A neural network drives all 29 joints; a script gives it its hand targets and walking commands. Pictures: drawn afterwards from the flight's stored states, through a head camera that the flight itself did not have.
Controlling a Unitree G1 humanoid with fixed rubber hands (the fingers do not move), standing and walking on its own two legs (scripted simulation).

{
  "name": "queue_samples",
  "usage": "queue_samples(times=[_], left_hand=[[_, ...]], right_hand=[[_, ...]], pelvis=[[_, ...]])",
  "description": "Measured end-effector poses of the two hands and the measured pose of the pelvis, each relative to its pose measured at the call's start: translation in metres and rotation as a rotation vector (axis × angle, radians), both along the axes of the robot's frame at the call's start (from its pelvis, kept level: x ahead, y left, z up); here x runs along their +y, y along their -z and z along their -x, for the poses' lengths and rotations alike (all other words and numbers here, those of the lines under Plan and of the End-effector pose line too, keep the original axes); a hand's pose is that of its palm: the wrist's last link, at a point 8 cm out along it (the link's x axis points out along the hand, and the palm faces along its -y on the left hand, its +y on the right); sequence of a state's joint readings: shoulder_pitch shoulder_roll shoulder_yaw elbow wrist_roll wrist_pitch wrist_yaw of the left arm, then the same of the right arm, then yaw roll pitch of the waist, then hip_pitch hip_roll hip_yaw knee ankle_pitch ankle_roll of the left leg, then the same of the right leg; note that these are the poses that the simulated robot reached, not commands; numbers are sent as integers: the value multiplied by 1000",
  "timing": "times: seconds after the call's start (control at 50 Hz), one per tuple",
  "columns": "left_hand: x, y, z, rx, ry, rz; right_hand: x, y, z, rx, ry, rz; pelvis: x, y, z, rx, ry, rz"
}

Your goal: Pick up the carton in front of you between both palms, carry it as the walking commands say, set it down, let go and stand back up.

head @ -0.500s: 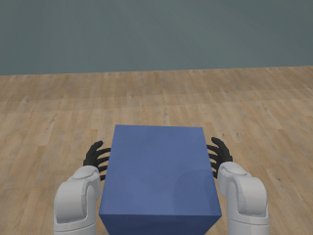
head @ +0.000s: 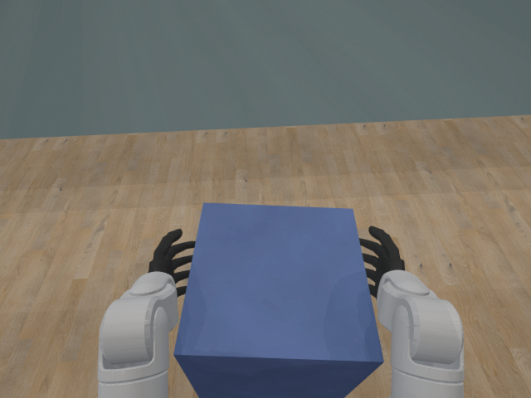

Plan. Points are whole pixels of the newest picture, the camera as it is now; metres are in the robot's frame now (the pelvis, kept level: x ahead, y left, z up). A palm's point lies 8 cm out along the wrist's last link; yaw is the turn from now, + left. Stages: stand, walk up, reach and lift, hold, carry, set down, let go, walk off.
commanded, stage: carry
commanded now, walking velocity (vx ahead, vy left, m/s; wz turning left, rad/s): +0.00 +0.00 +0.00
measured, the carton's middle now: (273, 310) +0.26 +0.00 +0.00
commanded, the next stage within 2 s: hold in 1.92 s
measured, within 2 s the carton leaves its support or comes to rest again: neither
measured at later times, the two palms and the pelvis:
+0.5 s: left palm (157, 247) +0.34 +0.18 +0.05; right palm (353, 240) +0.35 -0.12 +0.06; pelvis +0.08 +0.03 -0.01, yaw +0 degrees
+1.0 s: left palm (159, 257) +0.34 +0.18 +0.03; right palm (350, 251) +0.34 -0.12 +0.04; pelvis +0.04 +0.03 +0.00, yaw +0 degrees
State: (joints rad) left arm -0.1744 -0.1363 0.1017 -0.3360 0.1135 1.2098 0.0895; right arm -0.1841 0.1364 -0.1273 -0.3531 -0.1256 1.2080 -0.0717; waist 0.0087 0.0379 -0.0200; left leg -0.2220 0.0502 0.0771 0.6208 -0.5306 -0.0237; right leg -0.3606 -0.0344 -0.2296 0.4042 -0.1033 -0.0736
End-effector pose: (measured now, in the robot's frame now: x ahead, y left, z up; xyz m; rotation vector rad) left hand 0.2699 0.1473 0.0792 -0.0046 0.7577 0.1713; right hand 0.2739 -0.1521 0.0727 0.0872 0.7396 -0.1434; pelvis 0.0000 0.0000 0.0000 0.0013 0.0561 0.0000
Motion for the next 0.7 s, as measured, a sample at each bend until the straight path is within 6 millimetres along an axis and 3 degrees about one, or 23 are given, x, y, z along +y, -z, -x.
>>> queue_samples(times=[0.2, 0.3, 0.5, 0.7], left_hand=[[12, -14, -53, -80, 5, 29], [20, -5, -67, -58, 1, 32], [30, 24, -72, -10, 14, 2], [32, 37, -69, -47, 46, -27]], right_hand=[[12, -24, -52, -79, -1, 36], [20, -18, -69, -58, -10, 47], [30, 14, -75, -11, -35, 71], [32, 28, -70, -49, -51, 98]], pelvis=[[11, 1, -58, 2, 6, 11], [17, 4, -75, 10, 3, 10], [26, 8, -81, 6, -1, 9], [29, 7, -73, -6, 0, 9]])
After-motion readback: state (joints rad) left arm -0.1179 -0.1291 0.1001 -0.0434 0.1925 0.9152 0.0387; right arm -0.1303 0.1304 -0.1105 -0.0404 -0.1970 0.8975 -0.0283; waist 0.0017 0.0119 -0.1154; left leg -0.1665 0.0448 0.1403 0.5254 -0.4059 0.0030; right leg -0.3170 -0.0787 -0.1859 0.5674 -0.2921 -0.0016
